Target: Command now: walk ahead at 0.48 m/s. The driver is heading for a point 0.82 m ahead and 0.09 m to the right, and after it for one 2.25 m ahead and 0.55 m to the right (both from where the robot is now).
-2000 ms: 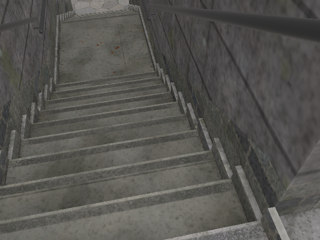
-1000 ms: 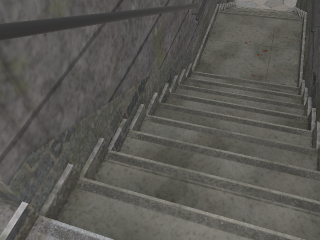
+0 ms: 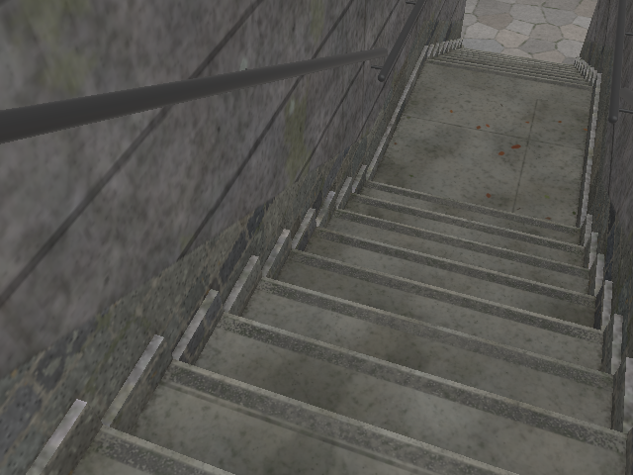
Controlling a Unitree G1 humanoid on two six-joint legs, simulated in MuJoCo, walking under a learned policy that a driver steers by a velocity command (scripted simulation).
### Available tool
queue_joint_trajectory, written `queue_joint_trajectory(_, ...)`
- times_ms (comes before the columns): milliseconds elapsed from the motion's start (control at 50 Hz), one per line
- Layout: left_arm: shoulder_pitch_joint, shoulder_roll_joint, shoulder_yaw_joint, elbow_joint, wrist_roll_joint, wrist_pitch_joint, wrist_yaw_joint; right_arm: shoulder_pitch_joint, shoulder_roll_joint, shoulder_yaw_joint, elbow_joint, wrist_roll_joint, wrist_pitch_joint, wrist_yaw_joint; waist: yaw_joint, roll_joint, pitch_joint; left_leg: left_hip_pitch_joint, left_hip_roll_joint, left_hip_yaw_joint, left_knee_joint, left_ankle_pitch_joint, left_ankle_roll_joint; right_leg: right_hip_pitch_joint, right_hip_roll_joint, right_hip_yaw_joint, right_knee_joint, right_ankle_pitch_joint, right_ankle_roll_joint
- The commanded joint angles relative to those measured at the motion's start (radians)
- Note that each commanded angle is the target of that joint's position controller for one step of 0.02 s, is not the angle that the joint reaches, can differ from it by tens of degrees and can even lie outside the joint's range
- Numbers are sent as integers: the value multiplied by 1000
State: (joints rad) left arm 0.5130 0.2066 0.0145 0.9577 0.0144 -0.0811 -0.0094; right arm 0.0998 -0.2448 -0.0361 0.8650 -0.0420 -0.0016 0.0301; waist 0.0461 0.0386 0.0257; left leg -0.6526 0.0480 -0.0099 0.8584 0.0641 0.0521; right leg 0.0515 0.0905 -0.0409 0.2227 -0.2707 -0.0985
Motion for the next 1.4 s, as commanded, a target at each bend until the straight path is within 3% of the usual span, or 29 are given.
queue_joint_trajectory(20,86,174,40,-29,-21,-1,25,-76,-109,-28,-44,3,2,-15,-7,-70,63,-116,-2,30,51,-56,-1,63,-322,153,59,632,-91)
queue_joint_trajectory(120,228,209,73,26,13,1,69,-282,-107,-34,-107,3,-60,-11,97,-73,169,-503,34,-52,-104,-96,0,388,-353,215,153,450,-133)
queue_joint_trajectory(140,341,-90,-38,115,149,-53,53,-243,136,70,-135,-74,-84,13,118,-66,133,-552,128,-129,-297,226,17,437,-309,190,174,239,-80)
queue_joint_trajectory(160,142,142,49,51,26,-43,59,-368,-76,-15,-148,17,-84,2,89,-76,260,-358,41,35,-346,201,-5,166,-263,153,127,328,-82)
queue_joint_trajectory(240,71,81,11,58,-19,-35,32,-184,2,4,-95,28,-46,42,79,-36,128,345,-13,84,-424,565,1,-299,-186,93,279,158,-44)
queue_joint_trajectory(280,104,95,5,75,-4,-18,51,-44,-32,-4,-44,8,-50,7,37,-39,105,392,-22,79,-508,453,8,-186,-162,104,546,307,-49)
queue_joint_trajectory(300,236,182,-6,140,143,-24,-17,192,-62,-6,43,-131,-26,4,-30,-32,8,663,50,23,-493,510,-8,-226,-98,60,665,160,46)
queue_joint_trajectory(320,-13,209,44,62,-5,-7,39,374,-157,-54,66,-26,-43,-18,-219,-98,-41,710,-15,117,-597,341,16,-206,-120,69,1030,475,-41)
queue_joint_trajectory(360,319,57,21,77,-69,-3,68,463,-220,-49,87,-13,-53,-35,-54,240,-389,1388,370,-174,9,1158,126,-782,-30,191,1760,-647,33)
queue_joint_trajectory(380,246,123,28,77,-77,-14,70,512,-178,-48,76,28,-36,-20,-150,117,-471,1362,405,-264,-83,1045,185,-864,-69,213,1732,-524,40)
queue_joint_trajectory(440,-24,131,32,-5,33,36,39,367,-128,-47,66,16,-46,-37,-109,0,-196,755,391,-388,-463,-6,333,-896,-144,131,1556,-350,69)
queue_joint_trajectory(460,-55,88,3,-50,93,4,2,248,-75,2,40,-111,-93,45,18,-152,11,280,298,-286,-518,-104,317,-786,-239,191,1270,-17,80)
queue_joint_trajectory(480,-12,109,41,13,52,53,16,283,-137,-54,95,16,-92,-2,6,3,-33,350,323,-307,-485,47,296,-691,-181,154,1202,-114,78)
queue_joint_trajectory(500,-61,82,30,-21,44,82,15,321,-124,-45,107,41,-105,-15,26,-14,12,252,273,-230,-504,109,264,-686,-193,167,1036,-18,112)
queue_joint_trajectory(560,-22,61,30,6,30,100,5,315,-147,-61,113,20,-103,-12,55,42,-48,229,233,-149,-464,294,230,-552,-159,80,929,224,105)
queue_joint_trajectory(640,-276,84,47,-85,33,76,-33,318,-30,-44,141,57,-113,-32,2,46,12,248,120,-105,-388,-377,144,-596,-170,137,556,806,50)
queue_joint_trajectory(820,-458,106,57,-153,-8,80,-47,435,-95,-56,114,-13,-58,-94,-150,14,175,352,170,-165,-61,-374,140,-482,-200,118,174,523,40)
queue_joint_trajectory(840,-221,70,19,-54,124,41,-43,638,-10,14,218,-116,-69,-10,-91,-169,176,358,217,-216,147,-507,89,-378,-301,185,47,703,30)
queue_joint_trajectory(860,-191,120,74,-24,17,55,-28,417,-106,-46,135,-9,-46,-65,-25,-57,80,363,106,-57,242,-282,139,-247,-118,-45,59,469,51)
queue_joint_trajectory(880,-50,154,75,41,25,58,-27,455,-126,-49,120,26,-42,-63,-10,-144,-16,258,24,-3,514,-238,120,0,-92,-58,153,492,43)
queue_joint_trajectory(900,129,210,88,88,27,52,-40,520,-39,-50,129,41,-43,-68,11,-376,-159,-113,-107,57,1033,-971,60,358,-281,133,457,966,-64)
queue_joint_trajectory(960,156,263,99,63,-15,60,-19,235,-46,-32,7,38,-52,-84,85,-249,-159,-605,-72,-2,1239,-739,44,247,-552,590,184,135,-211)
queue_joint_trajectory(1020,-34,125,41,30,53,27,-6,201,-44,-43,41,18,-7,-58,-45,-76,93,-375,14,-131,836,-442,27,-287,-467,480,202,148,-172)
queue_joint_trajectory(1160,-25,79,15,48,-16,-4,7,148,-3,-38,83,-1,17,-18,-81,-153,20,80,25,-30,117,185,6,-370,-285,204,227,472,-115)
queue_joint_trajectory(1220,91,62,3,66,17,4,34,-80,-5,-39,34,-10,-23,-10,22,-104,87,-118,19,-40,-108,220,1,-156,-289,262,334,279,-146)
queue_joint_trajectory(1240,222,-5,-15,133,123,-33,20,-86,24,3,-8,-126,-42,48,59,-37,154,-451,86,-124,-123,220,-13,-1,-362,346,468,201,-156)
queue_joint_trajectory(1260,210,67,8,98,43,-10,39,-166,-2,-33,7,-11,-52,4,100,-90,67,-248,22,-45,-199,146,-23,-18,-301,299,407,330,-155)
queue_joint_trajectory(1280,116,52,-1,72,19,-20,51,-189,6,-19,3,14,-66,-6,77,-52,104,-66,40,-57,-342,300,-41,-203,-269,265,430,245,-136)
queue_joint_trajectory(1400,72,76,22,95,22,-6,31,143,-82,-47,127,43,-47,-20,16,2,69,525,38,71,-710,533,-57,-341,-131,196,824,133,-70)
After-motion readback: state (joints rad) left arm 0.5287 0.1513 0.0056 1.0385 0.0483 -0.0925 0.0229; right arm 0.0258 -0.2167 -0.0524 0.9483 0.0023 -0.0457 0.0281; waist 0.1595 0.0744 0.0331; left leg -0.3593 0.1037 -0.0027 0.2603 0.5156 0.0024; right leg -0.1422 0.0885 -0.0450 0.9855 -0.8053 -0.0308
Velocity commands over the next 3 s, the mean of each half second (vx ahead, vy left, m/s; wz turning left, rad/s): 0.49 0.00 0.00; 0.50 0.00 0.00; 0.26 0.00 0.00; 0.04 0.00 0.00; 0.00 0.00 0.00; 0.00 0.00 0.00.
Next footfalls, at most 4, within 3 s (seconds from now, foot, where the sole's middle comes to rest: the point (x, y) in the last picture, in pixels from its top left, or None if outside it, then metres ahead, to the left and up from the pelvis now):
0.32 left None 0.39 0.17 -0.93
0.86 right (392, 471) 0.63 -0.09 -1.09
1.42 left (311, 391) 0.92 0.14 -1.24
1.84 right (389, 409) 0.87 -0.10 -1.24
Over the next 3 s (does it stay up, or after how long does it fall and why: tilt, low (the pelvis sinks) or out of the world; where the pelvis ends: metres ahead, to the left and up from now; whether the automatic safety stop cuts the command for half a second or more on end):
stays up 0.87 -0.02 -0.47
